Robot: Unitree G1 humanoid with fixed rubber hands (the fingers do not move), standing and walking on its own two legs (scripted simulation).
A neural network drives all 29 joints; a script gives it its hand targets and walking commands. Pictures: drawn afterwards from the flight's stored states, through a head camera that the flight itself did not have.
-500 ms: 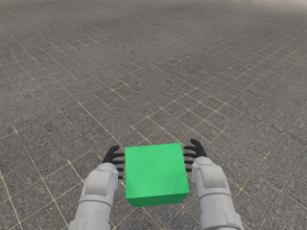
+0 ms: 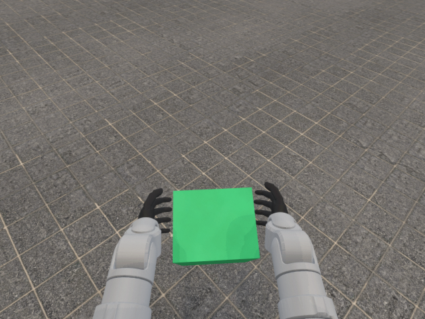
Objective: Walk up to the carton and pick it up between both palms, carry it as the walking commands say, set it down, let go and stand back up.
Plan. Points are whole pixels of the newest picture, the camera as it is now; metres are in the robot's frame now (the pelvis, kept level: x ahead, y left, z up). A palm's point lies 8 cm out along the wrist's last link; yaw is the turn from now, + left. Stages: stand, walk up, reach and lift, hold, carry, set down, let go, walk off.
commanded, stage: carry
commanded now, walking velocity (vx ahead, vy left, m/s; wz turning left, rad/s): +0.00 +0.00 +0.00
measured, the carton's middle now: (213, 230) +0.35 +0.00 -0.08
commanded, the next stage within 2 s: hold in 1.48 s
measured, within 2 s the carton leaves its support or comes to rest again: neither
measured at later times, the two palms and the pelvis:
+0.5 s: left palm (149, 239) +0.27 +0.12 +0.03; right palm (287, 239) +0.27 -0.13 +0.04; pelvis -0.03 +0.00 +0.00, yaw -1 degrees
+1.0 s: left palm (149, 252) +0.25 +0.11 +0.03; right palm (291, 252) +0.25 -0.14 +0.04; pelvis -0.06 -0.01 +0.00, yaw +0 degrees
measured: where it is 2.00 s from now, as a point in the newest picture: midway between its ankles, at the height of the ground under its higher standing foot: outside the picture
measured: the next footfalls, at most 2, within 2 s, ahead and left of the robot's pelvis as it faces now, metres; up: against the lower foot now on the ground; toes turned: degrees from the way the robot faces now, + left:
none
